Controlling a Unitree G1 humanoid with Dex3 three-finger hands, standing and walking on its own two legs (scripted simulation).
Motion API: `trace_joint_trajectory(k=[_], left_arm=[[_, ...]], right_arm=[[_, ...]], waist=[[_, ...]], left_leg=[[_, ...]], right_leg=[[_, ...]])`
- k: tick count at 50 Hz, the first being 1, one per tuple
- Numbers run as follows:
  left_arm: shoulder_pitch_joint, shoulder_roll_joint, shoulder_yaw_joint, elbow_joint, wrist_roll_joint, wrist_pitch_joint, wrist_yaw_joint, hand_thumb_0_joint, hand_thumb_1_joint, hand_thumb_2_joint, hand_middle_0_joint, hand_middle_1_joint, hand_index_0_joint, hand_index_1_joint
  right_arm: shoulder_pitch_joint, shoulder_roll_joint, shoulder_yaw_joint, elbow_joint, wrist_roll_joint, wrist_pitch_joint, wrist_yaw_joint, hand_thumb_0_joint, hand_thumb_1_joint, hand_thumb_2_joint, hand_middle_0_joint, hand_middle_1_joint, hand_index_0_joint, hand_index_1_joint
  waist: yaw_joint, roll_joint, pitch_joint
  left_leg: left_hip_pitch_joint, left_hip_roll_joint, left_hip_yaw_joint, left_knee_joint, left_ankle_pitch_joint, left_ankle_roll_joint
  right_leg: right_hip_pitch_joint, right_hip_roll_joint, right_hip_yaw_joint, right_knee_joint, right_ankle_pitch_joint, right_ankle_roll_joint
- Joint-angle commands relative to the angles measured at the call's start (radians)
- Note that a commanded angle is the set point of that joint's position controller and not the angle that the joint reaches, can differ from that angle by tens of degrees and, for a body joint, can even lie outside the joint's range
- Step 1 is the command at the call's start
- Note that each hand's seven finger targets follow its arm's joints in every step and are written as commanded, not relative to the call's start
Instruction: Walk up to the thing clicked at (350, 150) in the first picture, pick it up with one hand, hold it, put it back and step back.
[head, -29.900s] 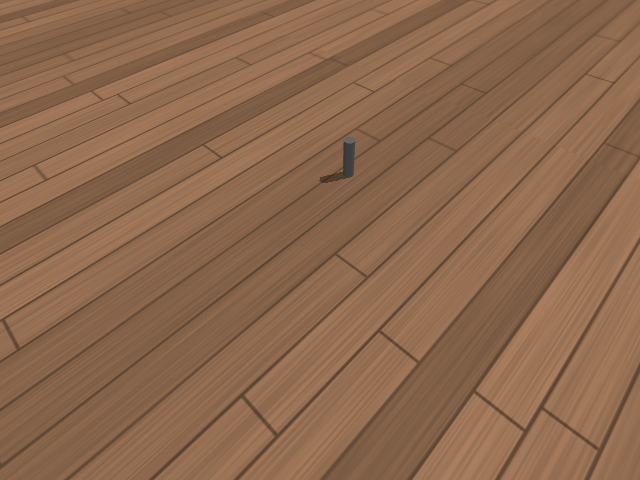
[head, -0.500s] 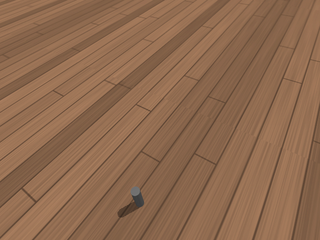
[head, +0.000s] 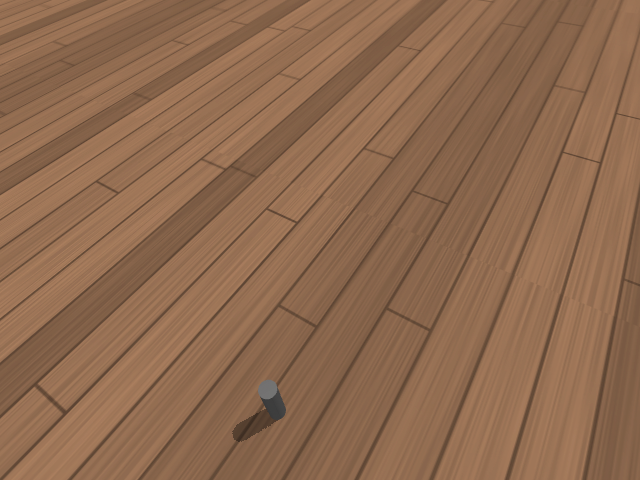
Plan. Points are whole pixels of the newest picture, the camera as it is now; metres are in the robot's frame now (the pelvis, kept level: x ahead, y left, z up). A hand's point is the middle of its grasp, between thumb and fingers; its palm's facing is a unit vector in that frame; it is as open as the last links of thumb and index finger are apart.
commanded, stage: stand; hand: left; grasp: from the side
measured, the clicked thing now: (272, 400) +0.41 +0.20 -0.68
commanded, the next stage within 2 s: step back in 0.40 s
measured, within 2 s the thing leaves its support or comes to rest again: neither
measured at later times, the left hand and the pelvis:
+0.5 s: hand out of the picture +0.09 +0.25 -0.16, palm faces +0.00 -0.94 -0.34, open 7.3 cm; pelvis -0.01 +0.00 +0.00, yaw +0 degrees
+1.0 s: hand out of the picture -0.01 +0.27 -0.18, palm faces -0.06 -0.91 -0.40, open 7.3 cm; pelvis -0.11 +0.00 -0.03, yaw -4 degrees
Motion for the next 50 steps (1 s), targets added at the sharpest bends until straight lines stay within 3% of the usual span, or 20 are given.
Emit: trace_joint_trajectory(k=[1,11,19,20,23,29,32,33,34,35,36,37,38,41,44,45,46,47,49,50], left_arm=[[-0.035,0.212,0.034,-0.052,-0.004,-0.024,0.017,0.000,0.900,0.900,-0.200,-0.300,-0.200,-0.300],[-0.033,0.217,0.034,-0.059,-0.004,-0.028,0.019,0.000,0.900,0.900,-0.200,-0.300,-0.200,-0.300],[-0.034,0.222,0.033,-0.064,-0.002,-0.027,0.020,0.000,0.900,0.900,-0.200,-0.300,-0.200,-0.300],[-0.029,0.301,0.074,-0.097,-0.023,-0.017,0.020,0.000,0.900,0.900,-0.200,-0.300,-0.200,-0.300],[-0.014,0.285,0.077,-0.141,-0.026,-0.009,0.025,0.000,0.900,0.900,-0.200,-0.300,-0.200,-0.300],[-0.028,0.312,0.087,-0.230,-0.011,0.010,0.021,0.000,0.900,0.900,-0.200,-0.300,-0.200,-0.300],[-0.051,0.323,0.093,-0.266,-0.005,0.022,0.020,0.000,0.900,0.900,-0.200,-0.300,-0.200,-0.300],[-0.066,0.319,0.093,-0.277,-0.004,0.028,0.019,0.000,0.900,0.900,-0.200,-0.300,-0.200,-0.300],[-0.063,0.306,0.091,-0.287,-0.003,0.033,0.016,0.000,0.900,0.900,-0.200,-0.300,-0.200,-0.300],[-0.069,0.271,0.080,-0.295,-0.001,0.038,0.015,0.000,0.900,0.900,-0.200,-0.300,-0.200,-0.300],[-0.049,0.256,0.085,-0.293,0.005,0.047,0.018,0.000,0.900,0.900,-0.200,-0.300,-0.200,-0.300],[-0.022,0.262,0.093,-0.292,0.008,0.055,0.021,0.000,0.900,0.900,-0.200,-0.300,-0.200,-0.300],[0.010,0.264,0.093,-0.288,0.004,0.058,0.019,0.000,0.900,0.900,-0.200,-0.300,-0.200,-0.300],[0.106,0.261,0.098,-0.265,-0.014,0.055,0.013,0.000,0.900,0.900,-0.200,-0.300,-0.200,-0.300],[0.079,0.244,0.105,-0.305,-0.010,0.046,0.009,0.000,0.900,0.900,-0.200,-0.300,-0.200,-0.300],[0.087,0.236,0.105,-0.316,-0.006,0.040,0.009,0.000,0.900,0.900,-0.200,-0.300,-0.200,-0.300],[0.092,0.234,0.105,-0.317,-0.003,0.034,0.009,0.000,0.900,0.900,-0.200,-0.300,-0.200,-0.300],[0.117,0.225,0.105,-0.308,-0.002,0.027,0.012,0.000,0.900,0.900,-0.200,-0.300,-0.200,-0.300],[0.198,0.229,0.113,-0.257,0.012,0.016,0.019,0.000,0.900,0.900,-0.200,-0.300,-0.200,-0.300],[0.200,0.263,0.122,-0.256,0.023,0.009,0.023,0.000,0.900,0.900,-0.200,-0.300,-0.200,-0.300]], right_arm=[[-0.032,-0.199,-0.041,-0.052,0.003,-0.014,-0.010,0.000,-0.900,-0.900,0.200,0.300,0.200,0.300],[-0.036,-0.204,-0.046,-0.058,0.006,-0.010,-0.008,0.000,-0.900,-0.900,0.200,0.300,0.200,0.300],[-0.046,-0.204,-0.047,-0.064,0.007,-0.010,-0.006,0.000,-0.900,-0.900,0.200,0.300,0.200,0.300],[-0.079,-0.260,-0.069,-0.091,0.017,0.009,-0.002,0.000,-0.900,-0.900,0.200,0.300,0.200,0.300],[-0.038,-0.245,-0.074,-0.122,0.029,0.021,0.000,0.000,-0.900,-0.900,0.200,0.300,0.200,0.300],[-0.025,-0.242,-0.092,-0.181,0.025,0.045,0.008,0.000,-0.900,-0.900,0.200,0.300,0.200,0.300],[0.014,-0.243,-0.100,-0.201,0.022,0.049,0.013,0.000,-0.900,-0.900,0.200,0.300,0.200,0.300],[0.030,-0.244,-0.104,-0.203,0.018,0.051,0.016,0.000,-0.900,-0.900,0.200,0.300,0.200,0.300],[0.024,-0.266,-0.112,-0.213,0.015,0.050,0.019,0.000,-0.900,-0.900,0.200,0.300,0.200,0.300],[0.017,-0.316,-0.125,-0.220,0.010,0.047,0.021,0.000,-0.900,-0.900,0.200,0.300,0.200,0.300],[0.001,-0.369,-0.138,-0.234,-0.001,0.039,0.020,0.000,-0.900,-0.900,0.200,0.300,0.200,0.300],[0.010,-0.381,-0.141,-0.247,-0.010,0.033,0.017,0.000,-0.900,-0.900,0.200,0.300,0.200,0.300],[-0.012,-0.371,-0.141,-0.268,-0.013,0.029,0.010,0.000,-0.900,-0.900,0.200,0.300,0.200,0.300],[-0.097,-0.296,-0.117,-0.310,-0.015,0.024,-0.002,0.000,-0.900,-0.900,0.200,0.300,0.200,0.300],[-0.034,-0.293,-0.117,-0.316,-0.017,0.026,-0.007,0.000,-0.900,-0.900,0.200,0.300,0.200,0.300],[-0.026,-0.301,-0.118,-0.316,-0.017,0.029,-0.011,0.000,-0.900,-0.900,0.200,0.300,0.200,0.300],[-0.016,-0.295,-0.115,-0.313,-0.016,0.033,-0.010,0.000,-0.900,-0.900,0.200,0.300,0.200,0.300],[-0.015,-0.300,-0.115,-0.310,-0.011,0.040,-0.009,0.000,-0.900,-0.900,0.200,0.300,0.200,0.300],[-0.025,-0.303,-0.110,-0.315,0.007,0.055,-0.005,0.000,-0.900,-0.900,0.200,0.300,0.200,0.300],[-0.019,-0.266,-0.096,-0.310,0.016,0.058,-0.001,0.000,-0.900,-0.900,0.200,0.300,0.200,0.300]], waist=[[0.002,-0.007,-0.103],[-0.002,-0.006,-0.119],[-0.001,-0.005,-0.100],[-0.001,-0.029,-0.004],[-0.014,-0.030,-0.081],[-0.015,-0.065,-0.170],[-0.027,-0.098,-0.175],[-0.036,-0.101,-0.154],[-0.040,-0.037,-0.132],[-0.055,0.080,-0.103],[-0.055,0.202,-0.098],[-0.049,0.168,-0.096],[-0.031,0.155,-0.084],[0.037,0.107,-0.106],[0.006,0.120,-0.123],[0.010,0.143,-0.133],[0.001,0.124,-0.141],[0.001,0.151,-0.152],[0.028,0.127,-0.154],[0.025,0.070,-0.144]], left_leg=[[0.028,0.125,-0.094,-0.036,0.204,0.017],[0.039,0.126,-0.086,-0.028,0.236,0.018],[0.032,0.129,-0.091,-0.041,0.205,0.017],[-0.046,0.114,-0.104,0.069,0.329,0.039],[-0.047,0.104,-0.081,0.131,0.348,0.053],[-0.076,0.039,-0.063,0.308,0.150,0.066],[-0.092,0.031,-0.079,0.350,0.077,0.089],[-0.101,0.047,-0.099,0.327,0.049,0.106],[-0.110,0.107,-0.171,0.236,0.046,0.133],[-0.153,0.225,-0.298,0.071,0.100,0.193],[-0.207,0.356,-0.431,-0.031,0.138,0.271],[-0.229,0.395,-0.492,-0.041,0.109,0.309],[-0.245,0.400,-0.468,-0.033,0.110,0.319],[-0.199,0.261,-0.228,0.112,0.263,0.245],[-0.097,0.249,-0.220,0.161,0.274,0.235],[-0.063,0.274,-0.232,0.176,0.287,0.243],[-0.026,0.241,-0.207,0.210,0.290,0.225],[-0.011,0.232,-0.200,0.244,0.280,0.213],[-0.099,0.197,-0.165,0.324,0.246,0.174],[-0.212,0.164,-0.149,0.365,0.119,0.127]], right_leg=[[0.028,-0.110,0.094,-0.029,0.228,-0.028],[0.047,-0.113,0.091,-0.026,0.283,-0.028],[0.036,-0.110,0.086,-0.031,0.242,-0.030],[-0.043,-0.094,0.102,0.043,0.396,-0.035],[-0.021,-0.102,0.101,0.096,0.422,-0.068],[-0.099,-0.176,0.197,0.117,0.319,-0.161],[-0.153,-0.177,0.192,0.172,0.234,-0.176],[-0.199,-0.158,0.179,0.207,0.157,-0.166],[-0.247,-0.099,0.137,0.273,0.043,-0.137],[-0.274,0.024,0.055,0.419,-0.138,-0.076],[-0.276,0.110,0.042,0.663,-0.409,-0.052],[-0.289,0.109,0.134,0.802,-0.444,-0.049],[-0.307,0.094,0.158,0.866,-0.429,-0.053],[-0.315,0.089,0.159,0.893,-0.333,-0.049],[-0.303,0.054,0.127,0.682,-0.343,-0.014],[-0.288,0.024,0.119,0.571,-0.349,-0.009],[-0.265,0.019,0.097,0.439,-0.335,-0.008],[-0.235,0.021,0.080,0.308,-0.289,-0.007],[-0.074,0.057,0.005,0.053,-0.062,-0.012],[-0.006,0.015,0.084,0.032,0.031,-0.021]])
